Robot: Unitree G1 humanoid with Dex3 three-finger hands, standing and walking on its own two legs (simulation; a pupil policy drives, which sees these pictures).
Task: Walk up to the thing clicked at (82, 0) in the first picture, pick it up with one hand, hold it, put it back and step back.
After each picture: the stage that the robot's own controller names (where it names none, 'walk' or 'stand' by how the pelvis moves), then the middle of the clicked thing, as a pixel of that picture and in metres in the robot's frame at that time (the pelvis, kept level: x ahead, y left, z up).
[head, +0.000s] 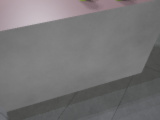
stand; out of the picture +0.97 +0.01 +0.07
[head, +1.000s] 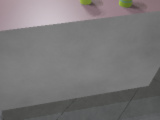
rise first; out of the picture +0.86 +0.02 +0.09
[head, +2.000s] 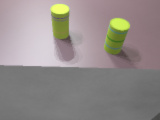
rise first; (60, 22) +0.55 +0.13 +0.10
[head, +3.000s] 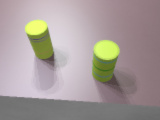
stand; (40, 40) +0.44 +0.16 +0.10
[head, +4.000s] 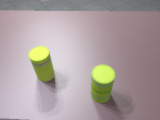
stand; (42, 64) +0.40 +0.17 +0.06
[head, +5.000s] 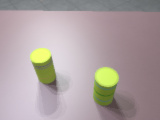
stand; (44, 66) +0.39 +0.16 +0.06
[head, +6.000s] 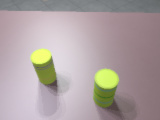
stand; (44, 67) +0.39 +0.16 +0.06
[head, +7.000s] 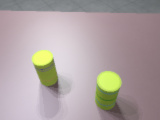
stand; (45, 68) +0.38 +0.15 +0.06
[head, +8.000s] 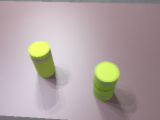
rise first; (42, 60) +0.40 +0.17 +0.07
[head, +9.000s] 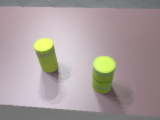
go down; (46, 56) +0.43 +0.17 +0.07
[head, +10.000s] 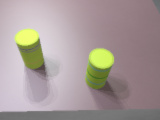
go down; (30, 49) +0.42 +0.16 +0.09
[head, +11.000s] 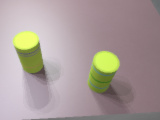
go down; (29, 53) +0.40 +0.15 +0.10
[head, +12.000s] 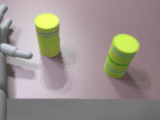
go down; (48, 36) +0.44 +0.11 +0.14
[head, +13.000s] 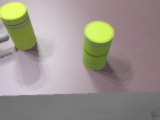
close; (19, 27) +0.46 +0.14 +0.16
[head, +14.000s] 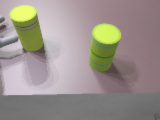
close; (28, 29) +0.46 +0.13 +0.16
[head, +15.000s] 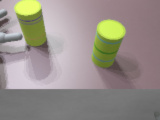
close; (32, 24) +0.47 +0.11 +0.16
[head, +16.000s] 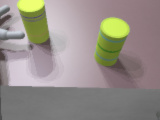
go down; (35, 21) +0.47 +0.11 +0.16
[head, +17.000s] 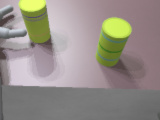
go down; (36, 20) +0.47 +0.10 +0.16
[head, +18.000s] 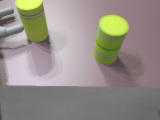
close; (33, 19) +0.48 +0.10 +0.16
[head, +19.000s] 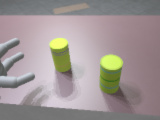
rise first; (61, 55) +0.45 +0.09 +0.10
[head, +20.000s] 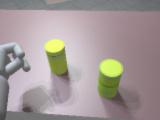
crouch; (56, 57) +0.43 +0.10 +0.08
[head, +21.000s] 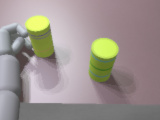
lower; (41, 37) +0.45 +0.11 +0.12
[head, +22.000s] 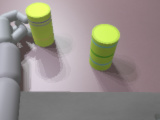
lower; (41, 25) +0.48 +0.09 +0.15
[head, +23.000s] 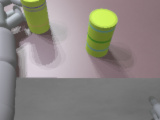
lower; (36, 11) +0.51 +0.07 +0.16
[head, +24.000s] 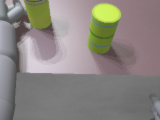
lower; (37, 6) +0.52 +0.06 +0.17
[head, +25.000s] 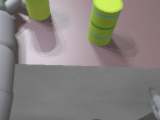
lower; out of the picture +0.54 +0.04 +0.18
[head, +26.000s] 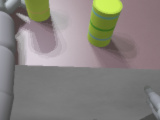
lower; out of the picture +0.54 +0.03 +0.18
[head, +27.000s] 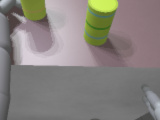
lower; out of the picture +0.54 +0.03 +0.18
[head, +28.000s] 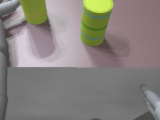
withdraw; (32, 0) +0.52 +0.03 +0.18
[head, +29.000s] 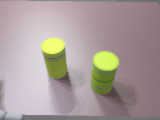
sink last; (55, 59) +0.39 +0.07 +0.12
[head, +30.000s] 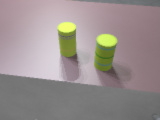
stand; (67, 40) +0.50 +0.08 +0.11
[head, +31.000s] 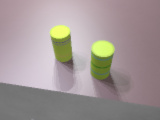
stand; (62, 44) +0.46 +0.09 +0.09
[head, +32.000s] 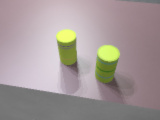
stand; (67, 47) +0.45 +0.08 +0.08
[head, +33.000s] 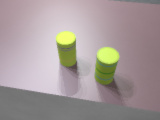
stand; (67, 49) +0.45 +0.08 +0.07
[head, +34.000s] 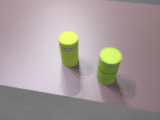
stand; (69, 49) +0.45 +0.07 +0.07
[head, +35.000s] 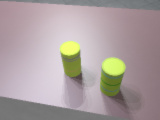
stand; (71, 59) +0.41 +0.06 +0.07
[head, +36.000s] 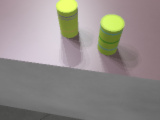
walk; (68, 19) +0.52 +0.07 +0.09
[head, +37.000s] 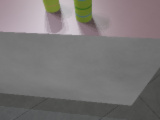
walk; out of the picture +0.67 +0.16 +0.09
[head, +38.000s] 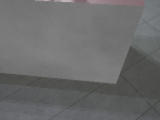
walk; out of the picture +0.93 +0.19 +0.08
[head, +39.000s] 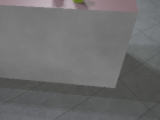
stand; out of the picture +1.00 +0.19 +0.07
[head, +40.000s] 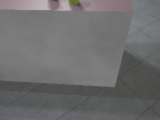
stand; out of the picture +1.01 +0.20 +0.06
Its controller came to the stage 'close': yes
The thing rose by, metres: 0.00
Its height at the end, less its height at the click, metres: +0.00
